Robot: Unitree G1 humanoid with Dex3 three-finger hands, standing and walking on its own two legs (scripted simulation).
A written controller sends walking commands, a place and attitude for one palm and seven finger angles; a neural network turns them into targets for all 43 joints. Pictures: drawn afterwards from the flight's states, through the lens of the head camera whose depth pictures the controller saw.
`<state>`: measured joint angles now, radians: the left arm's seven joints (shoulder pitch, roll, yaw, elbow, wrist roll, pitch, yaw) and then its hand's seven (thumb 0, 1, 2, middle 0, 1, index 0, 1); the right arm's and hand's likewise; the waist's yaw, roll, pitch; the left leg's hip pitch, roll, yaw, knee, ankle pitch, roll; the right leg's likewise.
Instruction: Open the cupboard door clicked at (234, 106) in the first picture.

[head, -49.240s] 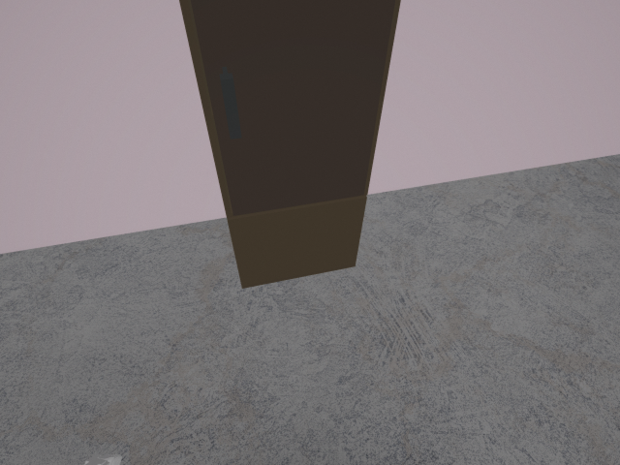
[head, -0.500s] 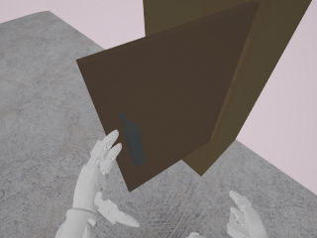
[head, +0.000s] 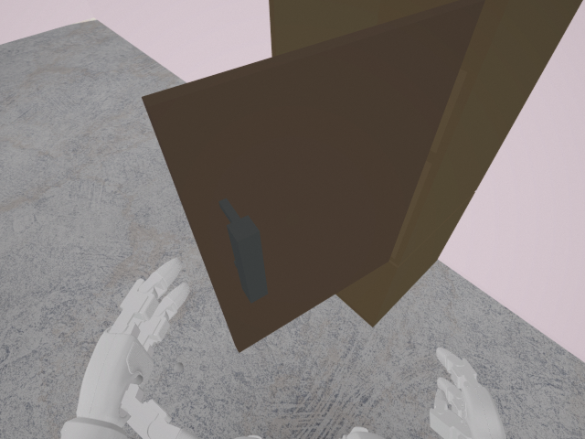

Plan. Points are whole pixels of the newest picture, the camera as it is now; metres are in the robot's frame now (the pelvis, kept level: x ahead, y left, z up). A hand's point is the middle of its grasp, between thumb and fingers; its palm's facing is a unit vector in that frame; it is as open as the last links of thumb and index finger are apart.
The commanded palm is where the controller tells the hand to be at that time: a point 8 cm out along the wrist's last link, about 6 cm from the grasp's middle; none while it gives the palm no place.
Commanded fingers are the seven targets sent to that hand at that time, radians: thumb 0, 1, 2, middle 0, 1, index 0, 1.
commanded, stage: draw the hand back to the body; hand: left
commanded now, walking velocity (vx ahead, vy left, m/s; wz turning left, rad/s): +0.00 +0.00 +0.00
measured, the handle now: (241, 251) +0.33 +0.09 +0.10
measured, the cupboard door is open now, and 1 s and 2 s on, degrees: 79 79 79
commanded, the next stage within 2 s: step back with the hand held close in 1.66 s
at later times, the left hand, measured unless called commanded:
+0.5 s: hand (125, 356) +0.18 +0.18 +0.13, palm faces -0.04 -0.99 -0.09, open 16.3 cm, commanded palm +0.16 +0.24 +0.15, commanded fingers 0.00 -0.43 0.33 -0.15 -0.30 -0.15 -0.30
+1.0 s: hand (29, 309) +0.20 +0.25 +0.19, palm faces +0.34 -0.86 -0.37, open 12.4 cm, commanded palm +0.16 +0.30 +0.20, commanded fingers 0.00 0.44 0.70 -0.18 -0.30 -0.18 -0.30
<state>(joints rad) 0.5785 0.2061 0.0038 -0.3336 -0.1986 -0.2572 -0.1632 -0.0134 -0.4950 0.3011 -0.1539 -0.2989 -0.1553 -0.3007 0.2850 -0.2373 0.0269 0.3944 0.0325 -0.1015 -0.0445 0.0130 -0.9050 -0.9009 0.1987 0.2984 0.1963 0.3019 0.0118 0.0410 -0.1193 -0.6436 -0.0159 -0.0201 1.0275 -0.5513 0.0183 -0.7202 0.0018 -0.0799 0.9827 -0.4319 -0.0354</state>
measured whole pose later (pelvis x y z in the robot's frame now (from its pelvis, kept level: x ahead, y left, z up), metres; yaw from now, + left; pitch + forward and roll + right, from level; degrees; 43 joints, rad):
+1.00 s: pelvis +0.02 +0.02 +0.06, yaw -1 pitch -2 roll -1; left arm 0.56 0.32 0.21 -0.46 -0.05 -0.05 0.13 -0.01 0.12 0.56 -0.18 -0.30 -0.18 -0.30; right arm 0.25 -0.21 0.05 0.57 0.01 -0.15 -0.09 0.01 -0.90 -0.90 0.20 0.30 0.20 0.30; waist 0.06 0.06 -0.02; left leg -0.18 -0.03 0.01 0.58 -0.37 0.05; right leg -0.26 0.00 -0.04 0.55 -0.26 0.00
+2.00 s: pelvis +0.00 +0.01 +0.07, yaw -3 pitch -1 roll -1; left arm 0.51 0.37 0.39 -0.39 -0.04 -0.18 0.12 0.01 0.89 0.90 -0.21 -0.30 -0.21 -0.30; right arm 0.17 -0.24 0.00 0.59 0.01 -0.06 -0.06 0.01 -0.90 -0.90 0.20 0.30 0.20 0.30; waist 0.02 0.05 0.02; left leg -0.16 0.00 0.04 0.46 -0.29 0.03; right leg -0.24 0.03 -0.01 0.39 -0.14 -0.02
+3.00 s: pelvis -0.15 +0.05 +0.05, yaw -2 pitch +1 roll -4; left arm 0.57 0.47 0.50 -0.58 -0.03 -0.24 0.16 0.01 0.89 0.90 -0.22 -0.30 -0.22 -0.30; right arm 0.18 -0.19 -0.03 0.62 -0.01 -0.13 -0.06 0.01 -0.91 -0.90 0.20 0.30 0.20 0.30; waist 0.01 -0.01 0.05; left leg -0.45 0.01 0.02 0.57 -0.13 0.07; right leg -0.47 0.10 0.05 1.08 -0.44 0.03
